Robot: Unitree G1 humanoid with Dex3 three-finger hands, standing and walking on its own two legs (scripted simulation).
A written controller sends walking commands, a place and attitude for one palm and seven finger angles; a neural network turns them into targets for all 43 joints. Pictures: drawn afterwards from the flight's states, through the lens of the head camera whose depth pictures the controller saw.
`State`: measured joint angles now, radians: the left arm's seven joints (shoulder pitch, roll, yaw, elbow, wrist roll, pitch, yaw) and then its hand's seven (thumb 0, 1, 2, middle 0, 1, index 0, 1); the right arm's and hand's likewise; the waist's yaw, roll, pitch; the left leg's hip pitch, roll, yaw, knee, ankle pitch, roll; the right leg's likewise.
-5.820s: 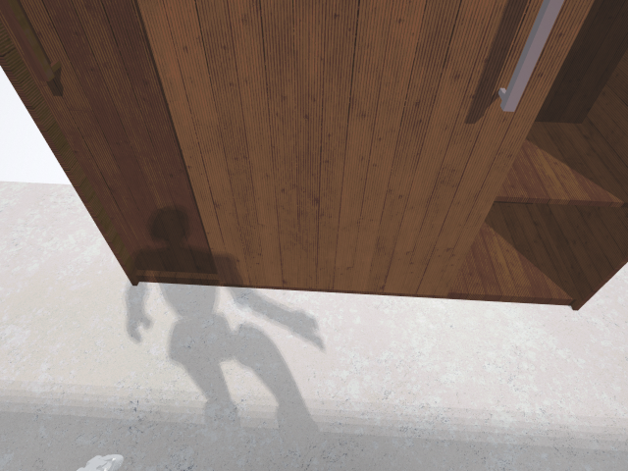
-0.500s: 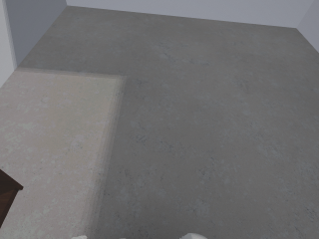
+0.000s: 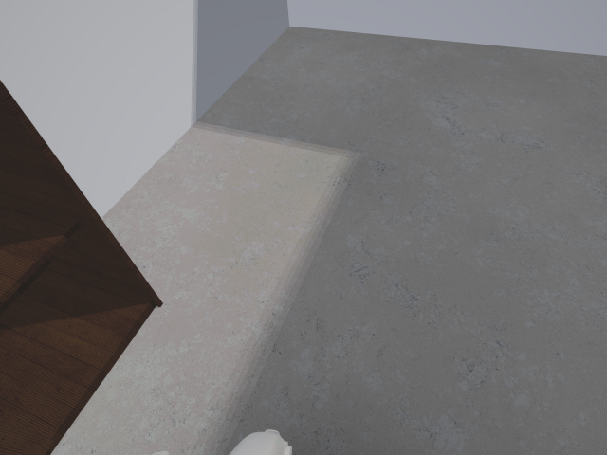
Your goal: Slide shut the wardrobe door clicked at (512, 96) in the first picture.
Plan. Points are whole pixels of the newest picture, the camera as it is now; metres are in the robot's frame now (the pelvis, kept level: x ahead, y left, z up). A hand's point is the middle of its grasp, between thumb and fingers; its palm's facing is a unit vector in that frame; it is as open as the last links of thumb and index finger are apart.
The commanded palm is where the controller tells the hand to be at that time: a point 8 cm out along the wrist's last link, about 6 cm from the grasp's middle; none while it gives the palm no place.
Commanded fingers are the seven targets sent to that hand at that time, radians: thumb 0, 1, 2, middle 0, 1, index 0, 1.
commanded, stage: turn to face it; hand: left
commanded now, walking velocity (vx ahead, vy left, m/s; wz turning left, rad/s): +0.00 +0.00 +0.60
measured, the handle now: out of the picture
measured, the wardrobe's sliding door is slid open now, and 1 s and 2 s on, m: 0.49 0.49 0.49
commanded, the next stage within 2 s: take the last steps up to it in 1.88 s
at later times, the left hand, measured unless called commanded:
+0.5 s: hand out of the picture -0.04 +0.25 -0.17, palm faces +0.37 -0.88 -0.28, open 7.4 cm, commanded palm none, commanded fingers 0.00 0.90 0.90 -0.20 -0.30 -0.20 -0.30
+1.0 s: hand out of the picture -0.03 +0.19 -0.14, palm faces +0.58 -0.76 -0.27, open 7.4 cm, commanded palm none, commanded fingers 0.00 0.90 0.90 -0.20 -0.30 -0.20 -0.30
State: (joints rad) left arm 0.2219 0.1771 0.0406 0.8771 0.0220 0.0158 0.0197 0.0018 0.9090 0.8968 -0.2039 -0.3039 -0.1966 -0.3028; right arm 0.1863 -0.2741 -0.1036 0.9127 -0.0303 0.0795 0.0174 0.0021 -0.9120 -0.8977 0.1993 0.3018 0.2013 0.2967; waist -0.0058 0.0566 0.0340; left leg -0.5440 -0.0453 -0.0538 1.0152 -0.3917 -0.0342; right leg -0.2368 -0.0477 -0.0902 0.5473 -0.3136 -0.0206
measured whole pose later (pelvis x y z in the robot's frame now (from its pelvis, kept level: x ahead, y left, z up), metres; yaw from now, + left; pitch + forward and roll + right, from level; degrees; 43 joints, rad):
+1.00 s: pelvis +0.02 -0.02 +0.00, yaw +38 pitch +0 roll +2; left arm 0.22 0.18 0.02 0.87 0.03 0.00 0.02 0.00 0.91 0.90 -0.21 -0.30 -0.20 -0.30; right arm 0.20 -0.27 -0.09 0.94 -0.02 0.09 0.03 0.00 -0.91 -0.90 0.20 0.30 0.20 0.30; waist -0.02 0.03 0.07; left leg -0.48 0.03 0.02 1.09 -0.39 -0.08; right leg -0.19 -0.11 -0.22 0.51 -0.31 -0.01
